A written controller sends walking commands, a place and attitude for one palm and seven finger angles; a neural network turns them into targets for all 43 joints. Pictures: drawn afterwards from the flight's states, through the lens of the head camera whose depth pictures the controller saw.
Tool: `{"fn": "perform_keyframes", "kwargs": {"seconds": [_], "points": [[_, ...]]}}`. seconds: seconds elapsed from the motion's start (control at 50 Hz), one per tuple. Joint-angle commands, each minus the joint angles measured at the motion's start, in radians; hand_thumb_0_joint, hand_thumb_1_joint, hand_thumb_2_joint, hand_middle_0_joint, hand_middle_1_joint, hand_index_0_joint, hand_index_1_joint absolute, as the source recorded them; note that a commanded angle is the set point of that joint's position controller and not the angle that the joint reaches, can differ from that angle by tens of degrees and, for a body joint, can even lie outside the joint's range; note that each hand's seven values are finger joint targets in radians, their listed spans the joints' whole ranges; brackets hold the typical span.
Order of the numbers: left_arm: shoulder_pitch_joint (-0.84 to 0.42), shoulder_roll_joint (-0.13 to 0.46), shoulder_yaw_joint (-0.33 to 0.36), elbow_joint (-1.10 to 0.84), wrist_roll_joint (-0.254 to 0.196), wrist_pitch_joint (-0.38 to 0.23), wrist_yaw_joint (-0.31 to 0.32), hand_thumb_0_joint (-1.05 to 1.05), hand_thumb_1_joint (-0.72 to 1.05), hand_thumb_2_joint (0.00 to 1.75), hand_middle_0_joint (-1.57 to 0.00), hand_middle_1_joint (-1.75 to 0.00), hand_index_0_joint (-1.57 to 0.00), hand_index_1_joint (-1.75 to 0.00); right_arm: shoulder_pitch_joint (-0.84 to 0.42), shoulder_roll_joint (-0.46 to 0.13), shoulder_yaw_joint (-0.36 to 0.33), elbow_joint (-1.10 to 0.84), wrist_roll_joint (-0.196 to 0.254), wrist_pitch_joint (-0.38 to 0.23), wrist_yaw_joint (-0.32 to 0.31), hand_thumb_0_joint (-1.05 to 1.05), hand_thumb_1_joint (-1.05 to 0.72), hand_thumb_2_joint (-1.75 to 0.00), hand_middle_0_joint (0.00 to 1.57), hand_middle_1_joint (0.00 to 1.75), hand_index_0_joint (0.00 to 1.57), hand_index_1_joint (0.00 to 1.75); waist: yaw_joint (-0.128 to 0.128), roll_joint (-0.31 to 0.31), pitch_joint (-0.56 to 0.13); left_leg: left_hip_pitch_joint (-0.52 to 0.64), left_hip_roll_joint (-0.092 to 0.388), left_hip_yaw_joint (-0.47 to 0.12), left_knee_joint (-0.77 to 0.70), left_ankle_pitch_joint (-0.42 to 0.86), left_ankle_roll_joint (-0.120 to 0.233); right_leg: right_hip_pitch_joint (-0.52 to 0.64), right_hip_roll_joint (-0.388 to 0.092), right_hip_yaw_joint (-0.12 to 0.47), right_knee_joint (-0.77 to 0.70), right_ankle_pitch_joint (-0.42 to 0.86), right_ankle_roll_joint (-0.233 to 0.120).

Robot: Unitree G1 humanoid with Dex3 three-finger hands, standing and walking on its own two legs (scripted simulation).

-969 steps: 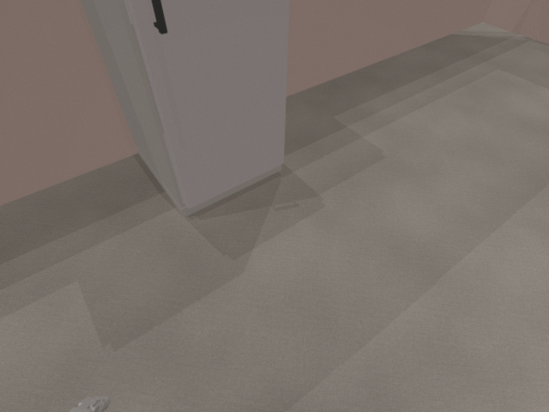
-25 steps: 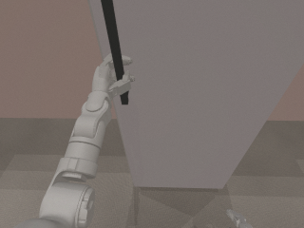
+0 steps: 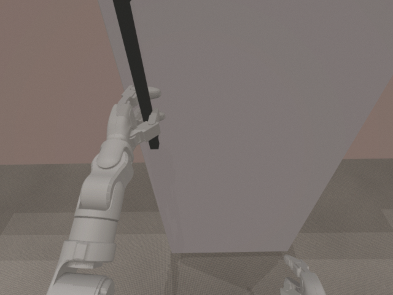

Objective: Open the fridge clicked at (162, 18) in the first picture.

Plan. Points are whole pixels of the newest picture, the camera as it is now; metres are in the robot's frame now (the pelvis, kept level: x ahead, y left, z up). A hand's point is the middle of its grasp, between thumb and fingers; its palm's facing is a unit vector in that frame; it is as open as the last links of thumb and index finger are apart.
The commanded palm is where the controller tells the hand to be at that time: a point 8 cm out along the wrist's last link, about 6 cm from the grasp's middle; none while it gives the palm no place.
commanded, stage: pull the door a little, standing still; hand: left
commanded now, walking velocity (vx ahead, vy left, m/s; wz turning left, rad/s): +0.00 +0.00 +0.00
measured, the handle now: (143, 84) +0.44 +0.12 +0.24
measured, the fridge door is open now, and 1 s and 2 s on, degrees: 1 23 52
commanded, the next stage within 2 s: walk backward, drawing the door open in 0.08 s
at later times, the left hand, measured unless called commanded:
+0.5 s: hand (159, 171) +0.27 +0.07 +0.18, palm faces +0.01 -0.98 -0.22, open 6.7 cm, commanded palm +0.24 +0.13 +0.19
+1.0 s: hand (175, 210) +0.21 +0.04 +0.17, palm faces +0.16 -0.95 -0.27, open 7.2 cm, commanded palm +0.17 +0.09 +0.19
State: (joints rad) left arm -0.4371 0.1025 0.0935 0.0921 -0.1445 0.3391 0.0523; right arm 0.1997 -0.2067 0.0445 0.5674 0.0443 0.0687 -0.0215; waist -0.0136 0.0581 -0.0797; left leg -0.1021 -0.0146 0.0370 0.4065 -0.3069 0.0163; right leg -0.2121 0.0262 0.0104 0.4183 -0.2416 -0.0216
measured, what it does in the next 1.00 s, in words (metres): steps to the right: left foot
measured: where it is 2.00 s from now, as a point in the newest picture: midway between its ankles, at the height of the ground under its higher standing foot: outside the picture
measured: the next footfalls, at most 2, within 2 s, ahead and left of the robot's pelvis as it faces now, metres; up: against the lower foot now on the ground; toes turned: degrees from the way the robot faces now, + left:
left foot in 0.96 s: -0.05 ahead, +0.05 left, +0.00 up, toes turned +11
right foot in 1.22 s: +0.00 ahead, -0.30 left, +0.00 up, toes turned +18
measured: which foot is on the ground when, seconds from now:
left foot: down 0.00-0.58, up 0.60-0.94, down 0.96-1.00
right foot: down 0.00-0.96, up 0.98-1.00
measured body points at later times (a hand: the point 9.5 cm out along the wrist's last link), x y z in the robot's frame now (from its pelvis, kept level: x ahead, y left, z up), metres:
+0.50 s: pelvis +0.02 -0.03 +0.00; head +0.04 -0.07 +0.45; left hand +0.26 +0.12 +0.20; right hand +0.23 -0.23 -0.09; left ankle -0.08 +0.10 -0.73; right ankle -0.01 -0.10 -0.73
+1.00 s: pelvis -0.07 -0.10 -0.02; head -0.01 -0.11 +0.43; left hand +0.19 +0.09 +0.19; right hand +0.13 -0.29 -0.12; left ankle -0.09 +0.04 -0.75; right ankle -0.03 -0.12 -0.73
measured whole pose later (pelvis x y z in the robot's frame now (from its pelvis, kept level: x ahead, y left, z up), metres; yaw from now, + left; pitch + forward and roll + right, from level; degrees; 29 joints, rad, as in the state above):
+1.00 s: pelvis -0.07 -0.10 -0.02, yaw +9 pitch +1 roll +3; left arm 0.07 0.25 -0.01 -0.52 0.03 -0.06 0.12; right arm 0.18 -0.15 0.00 0.53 -0.03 -0.06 -0.05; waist -0.06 0.00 0.10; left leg -0.27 0.00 0.04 0.53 -0.31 -0.01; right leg -0.44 0.03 -0.13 0.75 -0.35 -0.02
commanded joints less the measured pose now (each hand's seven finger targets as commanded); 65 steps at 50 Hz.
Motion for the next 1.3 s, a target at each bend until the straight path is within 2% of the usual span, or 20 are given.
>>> {"fn": "perform_keyframes", "kwargs": {"seconds": [0.0,0.16,0.18,0.2,0.24,0.32,0.4,0.48,0.52,0.56,0.8,0.88,0.9,0.94,0.96,1.06,1.16,1.2,1.22,1.28], "points": [[0.018,0.1,0.014,-0.438,-0.014,-0.025,-0.044,0.0,0.9,0.9,-0.45,-1.4,-0.45,-1.4,-0.167,-0.105,-0.038,-0.204,0.002,-0.033,0.01,0.0,-0.9,-0.9,0.2,0.3,0.2,0.3,0.1,-0.086,-0.319,-0.001,0.033,-0.009,0.029,0.695,-0.009,0.31,-0.044,-0.049,0.071,0.704,-0.013],[0.47,0.119,-0.021,-0.906,-0.014,0.032,-0.049,0.0,0.9,0.9,-0.45,-1.4,-0.45,-1.4,-0.208,-0.091,-0.032,-0.255,0.007,-0.018,0.051,0.0,-0.9,-0.9,0.2,0.3,0.2,0.3,0.101,-0.087,-0.265,-0.035,0.038,-0.019,0.056,0.663,0.005,0.267,-0.047,-0.046,0.094,0.717,-0.005],[-0.102,0.339,0.006,-0.996,0.069,-0.187,-0.004,0.0,0.9,0.9,-0.45,-1.4,-0.45,-1.4,-0.167,-0.127,-0.036,-0.252,-0.022,-0.017,0.003,0.0,-0.9,-0.9,0.2,0.3,0.2,0.3,-0.031,-0.094,-0.129,-0.056,0.052,-0.018,0.101,0.489,0.03,0.109,-0.1,0.077,-0.002,0.675,0.011],[-0.036,0.329,0.053,-0.874,0.073,-0.277,0.023,0.0,0.9,0.9,-0.45,-1.4,-0.45,-1.4,-0.141,-0.102,-0.045,-0.202,-0.029,-0.024,-0.02,0.0,-0.9,-0.9,0.2,0.3,0.2,0.3,-0.033,-0.128,-0.099,-0.053,0.051,-0.052,0.116,0.394,0.032,0.053,-0.126,0.07,-0.033,0.588,-0.005],[0.343,0.153,-0.081,-0.745,0.08,-0.336,0.009,0.0,0.9,0.9,-0.45,-1.4,-0.45,-1.4,-0.129,-0.101,-0.041,-0.199,-0.045,-0.011,-0.031,0.0,-0.9,-0.9,0.2,0.3,0.2,0.3,-0.018,-0.079,-0.133,0.026,0.079,-0.07,0.098,0.557,0.034,0.035,-0.121,0.038,0.018,0.653,-0.011],[0.36,0.182,-0.084,-0.85,0.099,-0.429,0.006,0.0,0.9,0.9,-0.45,-1.4,-0.45,-1.4,-0.12,-0.101,-0.057,-0.222,-0.049,0.013,-0.028,0.0,-0.9,-0.9,0.2,0.3,0.2,0.3,-0.033,-0.031,-0.26,0.152,0.127,-0.084,0.13,0.949,0.02,0.049,-0.092,-0.015,0.14,0.729,0.021],[0.414,0.167,-0.096,-0.889,0.109,-0.463,0.015,0.0,0.9,0.9,-0.45,-1.4,-0.45,-1.4,-0.154,-0.086,-0.059,-0.243,-0.059,0.003,-0.02,0.0,-0.9,-0.9,0.2,0.3,0.2,0.3,-0.018,0.022,-0.185,0.19,0.183,-0.107,0.064,1.048,0.03,-0.073,-0.035,-0.04,0.172,0.305,0.03],[0.455,0.174,-0.064,-0.901,0.114,-0.491,0.03,0.0,0.9,0.9,-0.45,-1.4,-0.45,-1.4,-0.148,-0.076,-0.057,-0.243,-0.06,-0.027,-0.011,0.0,-0.9,-0.9,0.2,0.3,0.2,0.3,-0.019,-0.011,-0.137,0.127,0.163,-0.062,0.114,1.076,0.003,-0.005,-0.032,-0.058,0.077,0.459,0.024],[0.487,0.193,-0.03,-0.894,0.108,-0.511,0.034,0.0,0.9,0.9,-0.45,-1.4,-0.45,-1.4,-0.155,-0.071,-0.059,-0.247,-0.057,-0.037,-0.012,0.0,-0.9,-0.9,0.2,0.3,0.2,0.3,-0.008,-0.09,-0.158,-0.047,0.106,-0.021,0.227,0.702,-0.024,0.164,-0.109,-0.016,0.058,0.864,-0.011],[0.533,0.237,0.044,-0.857,0.117,-0.539,0.037,0.0,0.9,0.9,-0.45,-1.4,-0.45,-1.4,-0.175,-0.044,-0.051,-0.253,-0.057,-0.059,-0.026,0.0,-0.9,-0.9,0.2,0.3,0.2,0.3,0.04,-0.28,-0.173,-0.349,-0.03,-0.027,0.443,-0.107,-0.024,0.325,-0.291,0.107,0.052,1.314,-0.067],[0.413,0.241,0.051,-0.968,0.147,-0.545,0.084,0.0,0.9,0.9,-0.45,-1.4,-0.45,-1.4,-0.148,-0.009,-0.035,-0.211,-0.076,-0.115,-0.034,0.0,-0.9,-0.9,0.2,0.3,0.2,0.3,0.022,-0.182,-0.17,-0.267,0.016,0.003,0.422,-0.069,-0.028,0.15,-0.29,0.012,-0.018,0.658,-0.141],[0.352,0.216,0.002,-0.976,0.148,-0.552,0.082,0.0,0.9,0.9,-0.45,-1.4,-0.45,-1.4,-0.084,-0.016,-0.049,-0.192,-0.072,-0.162,-0.033,0.0,-0.9,-0.9,0.2,0.3,0.2,0.3,-0.01,-0.135,-0.18,-0.132,0.043,0.03,0.147,0.054,-0.019,0.085,-0.246,-0.032,0.015,0.484,-0.059],[0.339,0.22,-0.014,-0.97,0.143,-0.55,0.082,0.0,0.9,0.9,-0.45,-1.4,-0.45,-1.4,-0.067,-0.033,-0.061,-0.185,-0.064,-0.167,-0.035,0.0,-0.9,-0.9,0.2,0.3,0.2,0.3,-0.031,-0.079,-0.189,-0.033,0.078,-0.008,0.045,0.142,-0.005,0.035,-0.218,-0.068,0.123,0.418,-0.012],[0.252,0.206,-0.043,-0.964,0.139,-0.566,0.072,0.0,0.9,0.9,-0.45,-1.4,-0.45,-1.4,-0.077,-0.061,-0.08,-0.189,-0.067,-0.19,-0.026,0.0,-0.9,-0.9,0.2,0.3,0.2,0.3,-0.029,0.198,-0.185,0.223,0.439,-0.518,-0.085,0.812,0.194,-0.333,-0.016,-0.049,0.517,-0.096,0.145],[0.203,0.232,-0.026,-0.956,0.17,-0.57,0.063,0.0,0.9,0.9,-0.45,-1.4,-0.45,-1.4,-0.083,-0.049,-0.08,-0.186,-0.081,-0.194,-0.02,0.0,-0.9,-0.9,0.2,0.3,0.2,0.3,-0.032,0.145,-0.152,0.172,0.528,-0.635,-0.08,1.005,0.257,-0.382,-0.009,0.026,0.684,-0.301,0.076],[0.157,0.174,-0.033,-0.873,0.157,-0.534,0.031,0.0,0.9,0.9,-0.45,-1.4,-0.45,-1.4,-0.132,-0.071,-0.112,-0.091,-0.058,-0.228,-0.014,0.0,-0.9,-0.9,0.2,0.3,0.2,0.3,-0.008,0.057,-0.141,0.012,0.369,-0.327,0.016,0.643,0.122,-0.208,-0.047,0.077,0.502,-0.171,0.057],[0.096,0.215,0.006,-0.845,0.137,-0.521,0.034,0.0,0.9,0.9,-0.45,-1.4,-0.45,-1.4,-0.149,-0.069,-0.103,-0.089,-0.027,-0.233,-0.016,0.0,-0.9,-0.9,0.2,0.3,0.2,0.3,-0.014,0.14,-0.154,-0.19,0.225,-0.265,0.052,0.271,0.063,0.166,-0.01,-0.034,0.026,0.013,0.087],[0.089,0.32,0.072,-0.866,0.144,-0.522,0.042,0.0,0.9,0.9,-0.45,-1.4,-0.45,-1.4,-0.158,-0.022,-0.087,-0.09,-0.016,-0.219,-0.013,0.0,-0.9,-0.9,0.2,0.3,0.2,0.3,-0.023,-0.229,-0.148,-0.271,0.007,-0.001,0.388,-0.134,-0.042,0.127,-0.236,0.067,-0.116,0.207,-0.016],[0.115,0.319,0.111,-0.897,0.133,-0.517,0.047,0.0,0.9,0.9,-0.45,-1.4,-0.45,-1.4,-0.187,-0.025,-0.103,-0.108,-0.017,-0.215,-0.029,0.0,-0.9,-0.9,0.2,0.3,0.2,0.3,0.02,-0.366,-0.178,-0.324,-0.014,-0.012,0.68,-0.262,-0.041,0.066,-0.357,0.15,-0.115,0.209,-0.121],[0.166,0.253,0.078,-0.905,0.148,-0.52,0.036,0.0,0.9,0.9,-0.45,-1.4,-0.45,-1.4,-0.199,0.009,-0.072,-0.109,-0.061,-0.21,-0.046,0.0,-0.9,-0.9,0.2,0.3,0.2,0.3,0.017,-0.199,-0.133,-0.414,0.049,-0.01,0.819,-0.256,-0.057,0.132,-0.325,0.01,0.025,0.499,-0.183]]}}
